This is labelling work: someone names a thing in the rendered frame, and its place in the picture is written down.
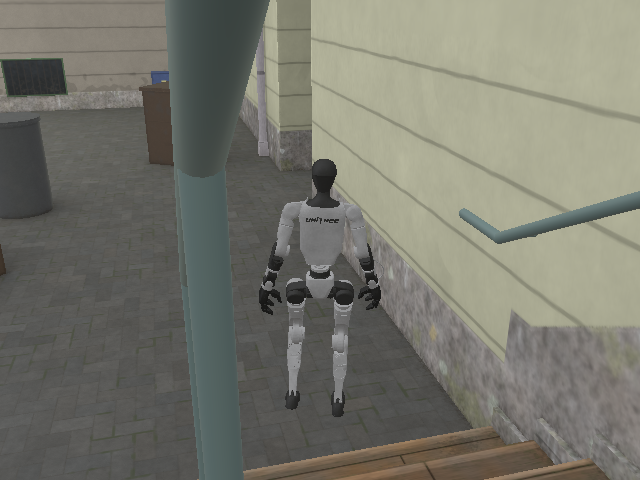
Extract stairs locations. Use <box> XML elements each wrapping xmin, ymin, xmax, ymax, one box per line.
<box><xmin>197</xmin><ymin>426</ymin><xmax>610</xmax><ymax>480</ymax></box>

